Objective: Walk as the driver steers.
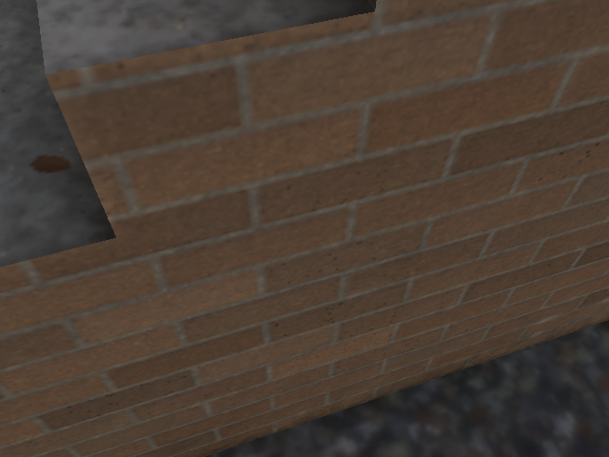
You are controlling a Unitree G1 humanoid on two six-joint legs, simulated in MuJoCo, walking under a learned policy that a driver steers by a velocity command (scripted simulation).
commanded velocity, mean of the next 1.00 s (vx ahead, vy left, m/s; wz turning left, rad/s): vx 0.35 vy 0.00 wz -0.38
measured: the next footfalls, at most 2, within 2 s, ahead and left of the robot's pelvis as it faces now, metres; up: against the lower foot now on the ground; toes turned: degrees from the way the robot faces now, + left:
right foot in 0.04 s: +0.04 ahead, -0.11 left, +0.00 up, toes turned +3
left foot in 0.38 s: +0.02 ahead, +0.11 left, +0.00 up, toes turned -20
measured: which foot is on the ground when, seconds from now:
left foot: down 0.00-0.04, up 0.06-0.36, down 0.38-0.84, up 0.86-1.00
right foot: up 0.00-0.02, down 0.04-0.38, up 0.40-0.80, down 0.82-1.00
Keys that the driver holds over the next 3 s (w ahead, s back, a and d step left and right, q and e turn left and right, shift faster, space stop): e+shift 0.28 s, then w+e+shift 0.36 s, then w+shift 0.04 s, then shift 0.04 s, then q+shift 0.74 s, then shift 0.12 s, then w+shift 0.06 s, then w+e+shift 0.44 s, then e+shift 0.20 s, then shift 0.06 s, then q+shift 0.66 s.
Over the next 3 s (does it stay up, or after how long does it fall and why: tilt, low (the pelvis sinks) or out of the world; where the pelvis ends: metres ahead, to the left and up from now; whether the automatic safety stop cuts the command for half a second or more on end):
stays up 0.05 -0.22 0.00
